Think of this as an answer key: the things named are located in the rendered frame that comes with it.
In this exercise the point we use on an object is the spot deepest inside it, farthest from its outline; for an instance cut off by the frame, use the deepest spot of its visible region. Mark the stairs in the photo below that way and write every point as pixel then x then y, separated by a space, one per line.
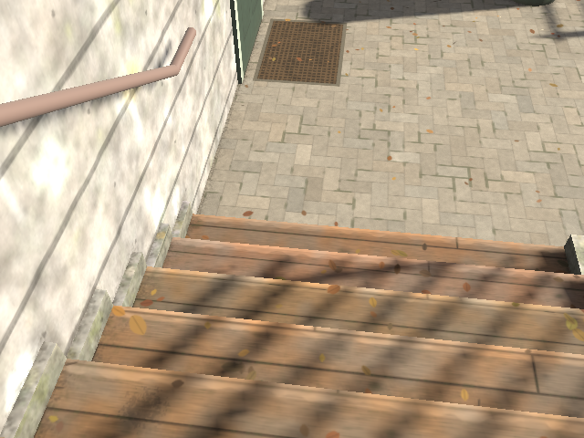
pixel 266 329

